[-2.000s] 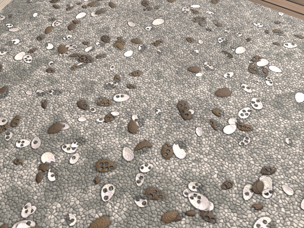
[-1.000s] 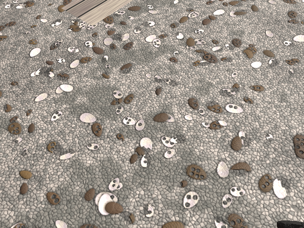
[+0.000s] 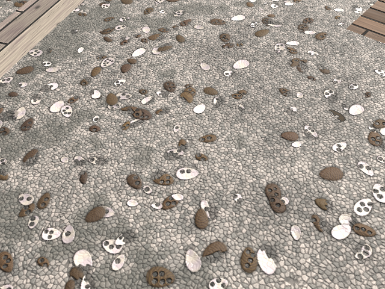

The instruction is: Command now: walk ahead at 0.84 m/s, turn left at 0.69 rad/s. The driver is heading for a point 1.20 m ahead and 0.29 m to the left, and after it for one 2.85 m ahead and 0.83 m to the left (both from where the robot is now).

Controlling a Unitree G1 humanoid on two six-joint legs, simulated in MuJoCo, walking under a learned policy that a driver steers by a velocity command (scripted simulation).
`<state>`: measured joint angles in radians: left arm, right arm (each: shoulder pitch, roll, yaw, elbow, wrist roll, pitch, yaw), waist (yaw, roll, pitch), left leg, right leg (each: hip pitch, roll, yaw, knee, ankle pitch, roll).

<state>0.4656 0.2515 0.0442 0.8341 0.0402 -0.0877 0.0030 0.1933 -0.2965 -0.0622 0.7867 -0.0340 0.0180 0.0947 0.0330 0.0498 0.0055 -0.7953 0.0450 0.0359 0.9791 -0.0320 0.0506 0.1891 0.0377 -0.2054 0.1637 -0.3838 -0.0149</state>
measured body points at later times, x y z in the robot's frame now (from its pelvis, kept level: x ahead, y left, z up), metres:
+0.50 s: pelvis +0.42 +0.07 +0.00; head +0.45 +0.10 +0.45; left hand +0.58 +0.37 -0.05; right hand +0.51 -0.21 -0.11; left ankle +0.22 +0.05 -0.72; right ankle +0.70 -0.01 -0.67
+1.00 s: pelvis +0.85 +0.29 -0.01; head +0.87 +0.31 +0.44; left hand +0.60 +0.44 -0.13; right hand +1.20 +0.28 -0.04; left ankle +0.93 +0.46 -0.73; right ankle +0.72 +0.05 -0.72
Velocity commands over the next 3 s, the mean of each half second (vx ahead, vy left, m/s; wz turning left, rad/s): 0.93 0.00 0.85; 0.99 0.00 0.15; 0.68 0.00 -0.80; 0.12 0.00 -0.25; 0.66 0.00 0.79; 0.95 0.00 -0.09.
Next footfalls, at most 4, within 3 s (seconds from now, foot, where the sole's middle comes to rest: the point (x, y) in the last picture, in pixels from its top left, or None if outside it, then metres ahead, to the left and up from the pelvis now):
0.14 left None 0.26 0.06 -0.76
0.58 right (197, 219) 0.75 0.07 -0.76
1.00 left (99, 174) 0.96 0.49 -0.76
1.40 right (123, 105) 1.38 0.45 -0.76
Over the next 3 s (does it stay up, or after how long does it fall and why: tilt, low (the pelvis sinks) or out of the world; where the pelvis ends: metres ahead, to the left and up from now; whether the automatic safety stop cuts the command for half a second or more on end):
stays up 1.88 0.85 -0.02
